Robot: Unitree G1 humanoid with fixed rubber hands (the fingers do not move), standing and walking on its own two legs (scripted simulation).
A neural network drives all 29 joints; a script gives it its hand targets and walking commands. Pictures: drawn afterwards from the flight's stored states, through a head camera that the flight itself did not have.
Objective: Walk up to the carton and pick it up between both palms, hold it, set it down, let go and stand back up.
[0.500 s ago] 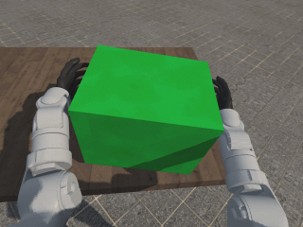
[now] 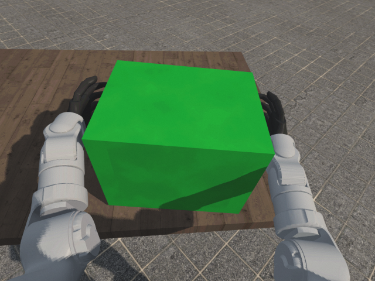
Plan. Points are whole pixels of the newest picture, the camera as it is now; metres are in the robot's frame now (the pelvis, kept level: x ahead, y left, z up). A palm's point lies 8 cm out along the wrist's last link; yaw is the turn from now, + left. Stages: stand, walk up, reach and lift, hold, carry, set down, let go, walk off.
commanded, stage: set down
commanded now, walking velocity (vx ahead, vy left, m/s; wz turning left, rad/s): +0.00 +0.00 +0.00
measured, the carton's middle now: (179, 139) +0.41 -0.01 +0.08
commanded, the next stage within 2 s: none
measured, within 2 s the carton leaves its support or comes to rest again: rests again in 0.20 s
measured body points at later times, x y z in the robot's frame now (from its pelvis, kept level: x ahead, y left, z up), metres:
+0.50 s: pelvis +0.00 +0.00 +0.00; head +0.03 +0.03 +0.45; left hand +0.45 +0.19 +0.14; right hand +0.39 -0.21 +0.13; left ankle +0.00 +0.10 -0.75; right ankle -0.02 -0.13 -0.75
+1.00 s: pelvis +0.00 +0.00 +0.00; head +0.03 +0.02 +0.45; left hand +0.45 +0.18 +0.14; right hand +0.38 -0.21 +0.11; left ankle +0.00 +0.10 -0.75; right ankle -0.02 -0.13 -0.75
